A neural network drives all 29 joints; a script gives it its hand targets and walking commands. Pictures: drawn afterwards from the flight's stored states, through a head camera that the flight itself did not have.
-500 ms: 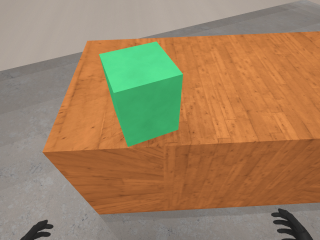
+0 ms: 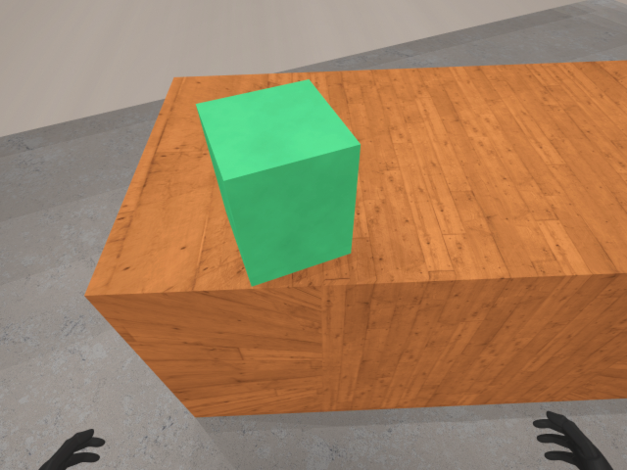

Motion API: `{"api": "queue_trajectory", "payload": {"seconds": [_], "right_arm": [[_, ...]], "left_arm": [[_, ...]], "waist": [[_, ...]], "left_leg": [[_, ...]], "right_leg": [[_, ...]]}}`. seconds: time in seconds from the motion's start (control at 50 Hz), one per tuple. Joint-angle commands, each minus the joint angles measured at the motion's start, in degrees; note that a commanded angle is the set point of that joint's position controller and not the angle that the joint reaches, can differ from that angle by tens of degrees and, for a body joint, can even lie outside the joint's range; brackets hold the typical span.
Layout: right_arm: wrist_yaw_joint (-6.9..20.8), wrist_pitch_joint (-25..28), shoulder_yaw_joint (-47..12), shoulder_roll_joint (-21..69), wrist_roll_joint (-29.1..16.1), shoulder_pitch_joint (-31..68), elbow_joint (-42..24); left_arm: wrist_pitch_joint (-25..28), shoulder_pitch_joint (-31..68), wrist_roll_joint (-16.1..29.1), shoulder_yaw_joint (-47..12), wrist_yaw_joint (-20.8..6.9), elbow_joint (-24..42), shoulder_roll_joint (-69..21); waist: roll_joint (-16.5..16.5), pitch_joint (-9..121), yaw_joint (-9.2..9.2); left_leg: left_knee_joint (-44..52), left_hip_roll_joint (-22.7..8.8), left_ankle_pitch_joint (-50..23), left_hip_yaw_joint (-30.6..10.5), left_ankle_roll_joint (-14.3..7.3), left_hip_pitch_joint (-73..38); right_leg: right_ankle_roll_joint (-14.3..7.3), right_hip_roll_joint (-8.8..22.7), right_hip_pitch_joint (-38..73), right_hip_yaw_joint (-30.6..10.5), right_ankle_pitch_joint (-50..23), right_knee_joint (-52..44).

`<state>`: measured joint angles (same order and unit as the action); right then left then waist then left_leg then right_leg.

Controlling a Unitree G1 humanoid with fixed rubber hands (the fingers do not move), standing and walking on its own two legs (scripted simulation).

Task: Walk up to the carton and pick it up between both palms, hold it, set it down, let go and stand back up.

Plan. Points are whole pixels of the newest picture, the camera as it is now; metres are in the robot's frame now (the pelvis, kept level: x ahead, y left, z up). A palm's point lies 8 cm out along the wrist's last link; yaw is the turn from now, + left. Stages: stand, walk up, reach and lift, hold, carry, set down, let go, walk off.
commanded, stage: walk up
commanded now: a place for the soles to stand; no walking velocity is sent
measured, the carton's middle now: (279, 184) +0.52 +0.06 +0.06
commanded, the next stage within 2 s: none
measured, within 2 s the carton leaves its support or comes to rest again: neither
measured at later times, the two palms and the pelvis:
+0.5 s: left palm out of the picture +0.11 +0.32 -0.05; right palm out of the picture +0.13 -0.33 -0.07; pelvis +0.00 -0.01 +0.00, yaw +1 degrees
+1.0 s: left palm out of the picture +0.10 +0.30 -0.05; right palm (606, 454) +0.15 -0.35 -0.07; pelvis +0.01 -0.03 +0.00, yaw +3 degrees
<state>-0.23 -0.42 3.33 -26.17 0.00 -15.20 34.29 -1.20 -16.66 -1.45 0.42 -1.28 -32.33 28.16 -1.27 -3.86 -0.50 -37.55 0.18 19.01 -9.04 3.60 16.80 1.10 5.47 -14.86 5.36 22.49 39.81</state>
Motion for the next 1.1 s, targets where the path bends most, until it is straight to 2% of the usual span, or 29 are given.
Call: {"api": "queue_trajectory", "payload": {"seconds": [0.0,0.04,0.08,0.12,0.2,0.24,0.28,0.3,0.32,0.34,0.38,0.4,0.42,0.44,0.48,0.52,0.54,0.56,0.6,0.62,0.68,0.76,0.82,0.86,0.88,0.94,0.98,1.02,1.08], "right_arm": [[-1.1,1.0,2.4,-13.4,0.1,1.6,-1.4],[-0.9,1.2,1.8,-10.7,-0.4,1.6,-1.6],[-1.3,1.0,2.2,-11.0,0.1,-0.2,-0.7],[-1.4,1.5,2.4,-12.3,0.7,-1.4,0.5],[-1.7,1.3,3.2,-15.1,0.4,-2.1,0.2],[-1.6,1.2,2.9,-14.9,0.4,0.5,-0.4],[-1.2,1.0,2.7,-12.8,0.1,2.9,-1.9],[-1.2,0.9,2.1,-10.1,-0.7,2.9,-2.0],[-1.5,0.7,2.3,-9.9,-0.2,1.6,-1.8],[-1.7,0.6,2.5,-10.0,0.2,0.7,-1.5],[-1.5,1.3,2.9,-11.5,0.6,-1.9,1.0],[-1.3,1.7,2.9,-13.6,0.5,-1.0,0.7],[-1.5,2.0,3.6,-15.8,0.7,-1.8,0.6],[-1.6,2.0,3.8,-16.8,0.7,-1.6,0.8],[-2.1,1.6,3.5,-16.5,0.7,-3.5,0.5],[-1.7,0.9,3.4,-15.3,1.0,0.5,-0.6],[-1.4,0.9,2.9,-14.0,0.4,3.4,-1.8],[-1.3,1.1,2.4,-11.5,-0.3,4.0,-2.5],[-1.8,0.9,2.0,-10.3,-0.3,1.8,-1.5],[-1.8,0.9,2.3,-10.6,-0.2,0.5,-0.9],[-1.7,1.2,2.9,-12.5,0.3,1.1,-0.2],[-2.0,1.5,2.9,-14.7,0.4,-0.3,0.6],[-1.9,1.3,2.7,-14.3,0.4,1.9,-0.4],[-2.1,1.0,2.1,-11.9,-0.4,3.2,-0.6],[-2.2,1.0,1.9,-11.2,-0.2,1.9,-0.8],[-2.4,1.2,2.6,-12.9,0.5,0.4,0.5],[-2.2,1.0,3.2,-13.8,0.5,0.5,0.7],[-2.3,1.0,3.0,-14.4,0.5,-0.4,0.5],[-2.1,1.0,2.5,-13.4,-0.4,1.3,-0.3]], "left_arm": [[1.2,3.2,0.5,6.0,0.3,1.5,9.8],[1.4,4.0,0.7,6.4,0.4,1.5,11.8],[1.0,5.2,0.8,6.4,0.2,1.3,11.2],[0.9,4.4,1.0,6.1,0.2,1.3,10.8],[0.2,5.1,1.1,6.1,0.2,2.8,9.8],[0.6,4.0,0.9,6.2,0.3,2.3,9.8],[1.0,1.6,0.6,6.8,0.3,1.9,11.5],[1.2,0.8,0.5,7.2,0.4,1.4,12.5],[0.9,3.1,0.5,7.4,0.3,1.8,13.0],[1.0,3.5,0.9,7.0,0.1,1.7,12.0],[0.5,6.0,0.8,6.1,-0.3,2.2,10.7],[0.5,6.2,1.1,5.7,-0.2,2.4,9.7],[0.5,6.1,1.1,5.9,-0.1,2.5,10.1],[0.3,5.2,1.4,5.9,0.0,2.7,9.6],[-0.1,5.9,1.0,6.2,0.1,3.1,9.3],[0.6,2.7,0.6,5.9,-0.3,2.6,8.2],[1.2,0.8,0.4,5.8,-0.2,1.2,9.6],[1.6,0.2,-0.1,6.5,0.2,0.7,12.4],[1.3,3.4,0.8,6.4,0.2,1.0,12.0],[1.0,5.3,0.9,6.1,0.0,1.6,12.2],[0.8,4.6,1.1,5.8,0.2,1.6,11.2],[0.0,4.3,1.4,5.7,0.2,2.3,9.9],[0.6,2.6,0.6,6.2,0.3,1.4,11.3],[1.0,2.1,0.9,6.4,0.6,0.8,12.5],[0.8,2.4,1.1,6.2,0.5,1.3,11.8],[0.4,5.0,1.0,5.8,0.2,1.1,11.2],[0.4,4.2,1.0,5.9,0.3,1.3,11.1],[-0.2,3.9,1.1,6.2,0.1,2.2,11.0],[0.0,4.1,1.0,6.2,0.0,2.0,11.0]], "waist": [[-1.4,2.6,-1.82],[6.1,2.5,-1.19],[4.9,3.4,-0.05],[2.7,5.9,-0.34],[-2.2,4.8,0.58],[-2.8,2.6,-0.84],[2.9,1.6,-3.06],[10.2,1.7,-3.31],[9.8,0.6,-2.07],[8.5,-0.8,-0.88],[6.1,0.1,1.34],[2.2,0.0,0.47],[-1.8,1.4,0.75],[-4.2,1.7,0.65],[-6.9,0.9,1.89],[-8.1,0.9,-0.66],[-2.9,1.8,-2.66],[4.4,3.0,-2.68],[5.1,2.3,-0.75],[4.8,1.0,0.76],[2.5,0.9,0.0],[-3.9,3.0,0.07],[-1.2,3.7,-1.29],[5.7,3.3,-2.08],[3.5,3.6,-1.07],[3.9,3.2,0.3],[1.6,4.1,-0.22],[-0.1,3.5,0.2],[3.1,2.2,-0.69]], "left_leg": [[7.0,-3.2,-9.4,-9.2,-7.6,5.8],[-2.2,1.6,-11.1,1.8,-3.7,3.5],[-0.8,1.1,-11.5,4.3,-3.9,-0.7],[2.1,-0.9,-19.7,0.2,-5.2,-2.2],[8.1,-7.0,-15.9,-13.1,-11.0,-2.7],[8.6,-7.0,-11.6,-14.8,-11.2,1.8],[-0.8,-0.6,-7.1,-2.7,-5.9,8.7],[-7.6,3.1,-4.8,5.0,-3.3,8.5],[-8.2,2.5,4.7,7.8,-3.0,7.4],[-6.2,0.9,10.2,8.1,-3.2,6.0],[4.3,0.1,-2.1,3.5,-5.3,-3.6],[8.6,-3.5,-10.2,-4.7,-5.9,-4.2],[11.0,-7.8,-15.9,-13.7,-9.3,-5.2],[11.6,-10.1,-20.0,-18.8,-12.6,-6.6],[13.6,-12.4,-11.6,-22.5,-16.2,-4.5],[11.6,-8.9,-7.0,-15.7,-12.9,0.0],[7.2,-4.9,-9.2,-10.9,-8.7,5.2],[-3.8,0.6,-11.0,-0.6,-4.4,7.4],[-4.9,1.7,-3.6,7.2,-3.1,1.2],[-1.7,1.2,-0.6,6.6,-3.9,-2.2],[3.0,-1.7,-16.3,0.3,-5.0,-4.9],[8.0,-7.3,-14.2,-12.8,-10.1,-1.2],[4.1,-4.9,-15.5,-7.9,-8.4,2.4],[-6.4,0.9,-14.5,3.2,-4.3,3.8],[-4.9,0.6,-12.7,5.2,-3.6,0.8],[1.8,-2.4,-18.6,0.7,-5.1,-4.6],[2.0,-4.0,-19.7,-3.0,-7.0,-3.0],[2.3,-4.4,-13.6,-5.2,-8.2,-1.2],[1.3,-2.7,-11.1,-3.3,-6.6,2.7]], "right_leg": [[-5.4,1.6,6.3,-7.6,-0.8,-9.0],[-8.4,7.8,4.7,-10.6,-4.2,-14.4],[-9.1,7.8,3.7,-7.0,-9.8,-10.4],[-6.9,4.9,5.3,-3.8,-13.2,-5.4],[-4.1,-0.8,-0.3,-4.1,-5.4,1.2],[-4.5,-0.8,1.4,-6.6,-1.9,-3.3],[-7.4,5.3,7.4,-10.7,-0.8,-12.2],[-10.5,11.1,7.4,-14.1,0.6,-18.4],[-13.6,15.4,5.2,-15.1,-4.8,-18.4],[-14.0,15.5,3.9,-13.7,-12.5,-15.1],[-8.4,8.5,-2.4,-6.1,-6.0,-10.0],[-5.1,2.5,-3.8,-2.1,-3.9,-4.5],[-3.2,-0.9,-4.5,-2.0,-6.5,2.2],[-2.7,-2.6,-6.2,-3.9,-1.9,3.5],[-3.5,-3.7,-7.9,-5.9,11.5,4.4],[-4.3,-2.3,-0.8,-5.9,6.7,-7.4],[-4.9,0.5,5.3,-9.6,-1.4,-11.6],[-7.7,7.0,8.4,-14.1,-5.8,-16.3],[-12.9,12.7,3.5,-16.1,-12.5,-15.9],[-11.8,11.2,-0.7,-12.9,-13.2,-13.5],[-6.1,3.3,-1.5,-5.5,-10.7,-7.7],[-4.0,-0.6,0.7,-5.8,-6.4,-0.8],[-5.8,1.6,5.7,-8.6,-10.2,-6.2],[-9.3,7.8,7.0,-11.5,-13.3,-12.5],[-10.9,10.2,5.4,-12.1,-17.6,-11.7],[-6.9,4.2,1.5,-4.7,-15.4,-6.0],[-5.4,2.4,3.0,-4.6,-12.8,-3.8],[-5.8,2.3,0.9,-6.7,-6.5,-4.7],[-7.1,3.4,3.1,-7.7,-5.3,-8.7]]}}
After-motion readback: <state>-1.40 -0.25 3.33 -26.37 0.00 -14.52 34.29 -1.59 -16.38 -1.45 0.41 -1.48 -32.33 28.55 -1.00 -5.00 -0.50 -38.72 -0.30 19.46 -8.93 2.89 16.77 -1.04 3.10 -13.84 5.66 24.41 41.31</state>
